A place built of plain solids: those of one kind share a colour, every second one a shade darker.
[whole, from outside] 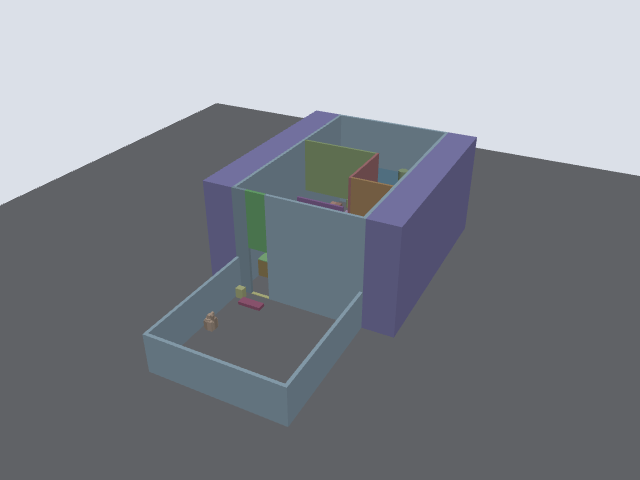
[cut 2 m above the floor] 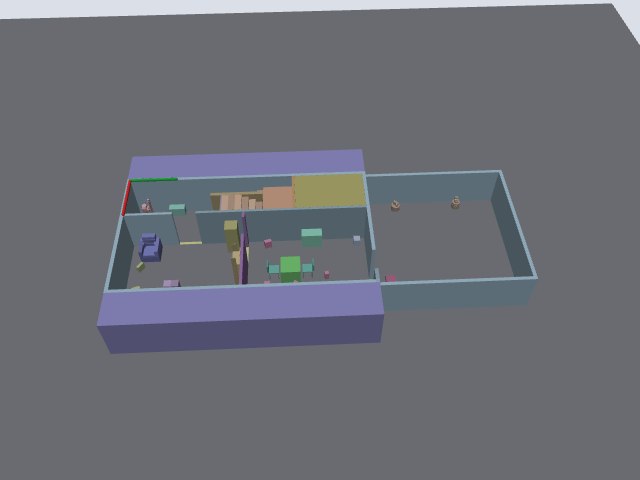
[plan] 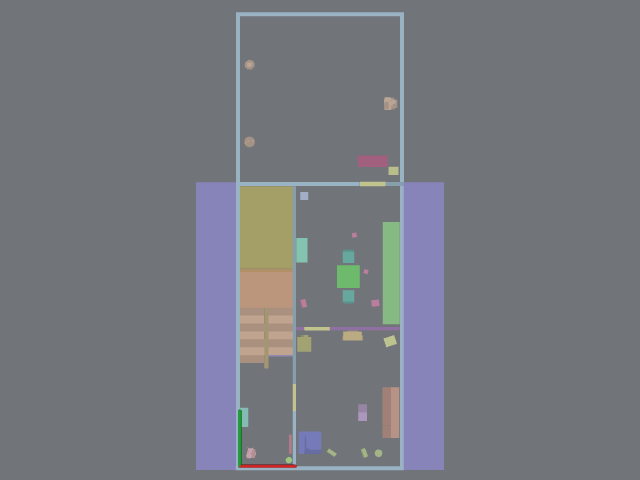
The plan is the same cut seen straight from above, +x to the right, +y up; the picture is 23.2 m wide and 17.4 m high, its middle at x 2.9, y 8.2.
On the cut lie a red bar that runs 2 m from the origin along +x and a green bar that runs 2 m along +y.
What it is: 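A terraced town house, two up and two down, 5.8 m between the party walls, 10.2 m deep; a hall 0.88 m wide; a stair of 15 risers of 170 mm on goings of 287 mm, 0.88 m wide, straight between the party wall and the hall's partition, up a first flight to a half landing at the back, then back toward the front up a second flight beside it, a wall between them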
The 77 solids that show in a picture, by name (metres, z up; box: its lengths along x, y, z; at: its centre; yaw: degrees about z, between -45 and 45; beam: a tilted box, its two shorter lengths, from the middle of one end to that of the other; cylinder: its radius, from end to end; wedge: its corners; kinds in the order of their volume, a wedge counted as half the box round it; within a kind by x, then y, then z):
{
 "neighbour_1": {"box": [1.46, 10.43, 5.2], "at": [-0.87, 5.08, 2.55]},
 "neighbour_2": {"box": [1.46, 10.43, 5.2], "at": [6.66, 5.08, 2.55]},
 "wall_1": {"box": [0.15, 10.45, 5.2], "at": [-0.07, 5.08, 2.55]},
 "wall_2": {"box": [0.15, 6.3, 1.85], "at": [-0.07, 13.3, 0.88]},
 "wall_3": {"box": [0.12, 2.0, 2.5], "at": [1.97, 1.0, 1.2]},
 "wall_4": {"box": [0.12, 7.18, 2.5], "at": [1.97, 6.57, 1.2]},
 "wall_5": {"box": [4.49, 0.15, 5.2], "at": [2.1, 10.23, 2.55]},
 "wall_6": {"box": [6.09, 0.15, 5.2], "at": [2.9, -0.07, 2.55]},
 "wall_7": {"box": [6.09, 0.15, 1.85], "at": [2.9, 16.38, 0.88]},
 "wall_8": {"box": [0.67, 0.15, 5.2], "at": [5.61, 10.23, 2.55]},
 "wall_9": {"box": [0.15, 10.45, 5.2], "at": [5.87, 5.08, 2.55]},
 "wall_10": {"box": [0.15, 6.3, 1.85], "at": [5.87, 13.3, 0.88]},
 "behind_landing_1": {"box": [1.91, 2.99, 2.5], "at": [0.96, 8.66, 1.2]},
 "tread_1": {"box": [0.88, 0.29, 0.22], "at": [0.44, 3.88, 0.06]},
 "tread_2": {"box": [0.88, 0.29, 0.39], "at": [0.44, 4.17, 0.14]},
 "tread_3": {"box": [0.88, 0.29, 0.56], "at": [0.44, 4.46, 0.23]},
 "tread_4": {"box": [0.88, 0.29, 0.73], "at": [0.44, 4.74, 0.31]},
 "tread_5": {"box": [0.88, 0.29, 0.9], "at": [0.44, 5.03, 0.4]},
 "tread_6": {"box": [0.88, 0.29, 1.07], "at": [0.44, 5.32, 0.48]},
 "tread_7": {"box": [0.88, 0.29, 1.24], "at": [0.44, 5.6, 0.57]},
 "tread_8": {"box": [0.88, 0.29, 2.43], "at": [1.47, 4.17, 1.16]},
 "tread_9": {"box": [0.88, 0.29, 2.26], "at": [1.47, 4.46, 1.08]},
 "tread_10": {"box": [0.88, 0.29, 2.09], "at": [1.47, 4.74, 0.99]},
 "tread_11": {"box": [0.88, 0.29, 1.92], "at": [1.47, 5.03, 0.91]},
 "tread_12": {"box": [0.88, 0.29, 1.75], "at": [1.47, 5.32, 0.82]},
 "tread_13": {"box": [0.88, 0.29, 1.58], "at": [1.47, 5.6, 0.74]},
 "half_landing_1": {"box": [1.91, 1.3, 1.41], "at": [0.96, 6.39, 0.65]},
 "kitchen_run_units_1": {"box": [0.6, 3.71, 0.91], "at": [5.49, 7.0, 0.41]},
 "upper_floor_1": {"box": [5.81, 2.86, 0.1], "at": [2.9, 1.42, 2.5]},
 "stair_spine_1": {"box": [0.16, 2.21, 3.6], "at": [0.96, 4.64, 1.75]},
 "upper_back_wall_1": {"box": [3.88, 0.12, 2.7], "at": [3.85, 4.09, 3.8]},
 "landing_end_wall_1": {"box": [1.91, 0.12, 5.2], "at": [0.96, 7.1, 2.55]},
 "upper_partition_1": {"box": [0.12, 3.13, 2.7], "at": [1.97, 5.59, 3.8]},
 "kitchen_wall_1": {"box": [0.3, 0.12, 2.5], "at": [2.18, 4.98, 1.2]},
 "kitchen_wall_2": {"box": [2.54, 0.12, 2.5], "at": [4.52, 4.98, 1.2]},
 "slotfit_chair_1": {"box": [0.23, 0.55, 1.0], "at": [2.24, 0.84, 0.45]},
 "slotfit_chair_2": {"box": [0.4, 0.22, 0.73], "at": [2.33, 1.15, 0.31]},
 "slotfit_chair_3": {"box": [0.82, 0.82, 0.37], "at": [2.54, 0.85, 0.13]},
 "slotfit_chair_4": {"box": [0.59, 0.5, 0.49], "at": [2.65, 0.84, 0.2]},
 "slotfit_chair_5": {"box": [0.42, 0.15, 0.73], "at": [2.74, 0.52, 0.31]},
 "slotfit_chair_6": {"box": [0.42, 0.17, 0.73], "at": [2.74, 1.18, 0.31]},
 "slotfit_sofa_1": {"box": [0.31, 0.47, 0.5], "at": [5.32, 1.25, 0.2]},
 "slotfit_sofa_2": {"box": [0.31, 0.45, 0.5], "at": [5.32, 1.71, 0.2]},
 "slotfit_sofa_3": {"box": [0.31, 0.47, 0.5], "at": [5.32, 2.18, 0.2]},
 "slotfit_sofa_4": {"box": [0.31, 0.45, 0.5], "at": [5.32, 2.64, 0.2]},
 "slotfit_sofa_5": {"box": [0.3, 0.47, 0.5], "at": [5.62, 1.25, 0.2]},
 "slotfit_sofa_6": {"box": [0.3, 0.45, 0.5], "at": [5.62, 1.71, 0.2]},
 "slotfit_sofa_7": {"box": [0.3, 0.47, 0.5], "at": [5.62, 2.18, 0.2]},
 "slotfit_sofa_8": {"box": [0.3, 0.45, 0.5], "at": [5.62, 2.64, 0.2]},
 "kitchen_table_1": {"box": [0.83, 0.83, 0.79], "at": [3.93, 6.87, 0.34]},
 "own_floor_lamp_1": {"box": [0.51, 0.54, 1.58], "at": [2.33, 4.42, 0.74]},
 "back_wall_over_door_1": {"box": [0.95, 0.15, 2.74], "at": [4.81, 10.23, 3.78]},
 "slotfit_storage_1": {"box": [0.68, 0.34, 1.54], "at": [4.08, 4.72, 0.72]},
 "slotfit_storage_2": {"box": [0.04, 0.18, 1.99], "at": [4.44, 4.65, 0.94]},
 "slotfit_kitchen_wall_table_1": {"box": [0.41, 0.89, 0.81], "at": [2.25, 7.82, 0.35]},
 "clutter_upper_1": {"cylinder": 0.25, "from": [1.7, 1.02, 2.5], "to": [1.7, 1.02, 3.14]},
 "shoe_rack_1": {"box": [0.3, 0.7, 0.5], "at": [0.15, 1.77, 0.2]},
 "slotfit_low_table_1": {"box": [0.33, 0.31, 0.49], "at": [4.44, 1.79, 0.19]},
 "slotfit_low_table_2": {"box": [0.33, 0.3, 0.49], "at": [4.44, 2.1, 0.19]},
 "own_plant_yard_1": {"cylinder": 0.19, "from": [0.35, 11.76, -0.05], "to": [0.35, 11.76, 0.26]},
 "own_plant_yard_2": {"cylinder": 0.17, "from": [0.35, 14.55, -0.05], "to": [0.35, 14.55, 0.34]},
 "own_plant_yard_3": {"box": [0.23, 0.19, 0.5], "at": [5.35, 13.28, 0.2]},
 "kitchen_run_worktop_1": {"box": [0.62, 3.71, 0.04], "at": [5.48, 7.0, 0.88]},
 "yard_step_1": {"box": [1.09, 0.41, 0.2], "at": [4.81, 11.05, 0.05]},
 "clutter_kitchen_1": {"box": [0.17, 0.3, 0.44], "at": [2.32, 5.91, 0.17], "yaw": 15.9},
 "clutter_kitchen_2": {"box": [0.28, 0.23, 0.82], "at": [4.91, 5.92, 0.36], "yaw": 6.0},
 "own_bin_1": {"box": [0.37, 0.3, 0.54], "at": [5.56, 10.7, 0.22]},
 "box_cardboard_1": {"box": [0.41, 0.34, 0.43], "at": [5.44, 4.53, 0.16], "yaw": 18.0},
 "clutter_front_1": {"box": [0.34, 0.13, 0.38], "at": [3.33, 0.5, 0.14], "yaw": -34.4},
 "clutter_front_2": {"cylinder": 0.14, "from": [5.02, 0.47, -0.05], "to": [5.02, 0.47, 0.5]},
 "radiator_1": {"box": [0.1, 0.7, 0.6], "at": [1.83, 0.8, 0.42]},
 "own_bin_waste_kitchen_1": {"box": [0.29, 0.29, 0.4], "at": [2.33, 9.79, 0.15]},
 "threshold_1": {"box": [0.13, 0.98, 0.07], "at": [1.97, 2.49, -0.01]},
 "threshold_2": {"box": [0.92, 0.13, 0.07], "at": [2.79, 4.98, -0.01]},
 "threshold_3": {"box": [0.93, 0.16, 0.08], "at": [4.81, 10.23, -0.01]},
 "side_chair_1": {"box": [0.42, 0.42, 0.04], "at": [3.93, 6.17, 0.43]},
 "side_chair_2": {"box": [0.42, 0.42, 0.04], "at": [3.93, 7.57, 0.43]}
}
